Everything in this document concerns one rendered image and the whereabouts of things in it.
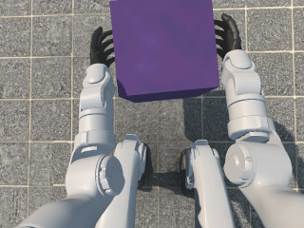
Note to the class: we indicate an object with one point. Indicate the robot left thigh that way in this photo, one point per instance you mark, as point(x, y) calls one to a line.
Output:
point(121, 212)

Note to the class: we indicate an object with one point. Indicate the right robot shin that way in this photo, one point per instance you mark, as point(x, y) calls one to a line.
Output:
point(188, 182)

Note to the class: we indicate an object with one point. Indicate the left robot hand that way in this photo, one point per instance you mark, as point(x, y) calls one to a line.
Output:
point(97, 53)

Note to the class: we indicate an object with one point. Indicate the right robot hand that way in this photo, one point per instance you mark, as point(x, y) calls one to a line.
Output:
point(230, 35)

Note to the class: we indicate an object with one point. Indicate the left robot upper arm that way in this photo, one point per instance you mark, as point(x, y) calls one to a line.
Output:
point(91, 185)

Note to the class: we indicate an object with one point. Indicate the robot right forearm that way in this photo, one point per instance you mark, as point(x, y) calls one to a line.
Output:
point(245, 99)

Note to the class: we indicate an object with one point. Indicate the carton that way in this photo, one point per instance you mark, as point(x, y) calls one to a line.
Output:
point(164, 49)

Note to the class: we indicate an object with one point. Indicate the robot left forearm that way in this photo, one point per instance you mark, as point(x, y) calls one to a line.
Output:
point(96, 115)

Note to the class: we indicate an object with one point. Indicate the right robot upper arm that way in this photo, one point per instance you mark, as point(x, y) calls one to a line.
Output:
point(262, 172)

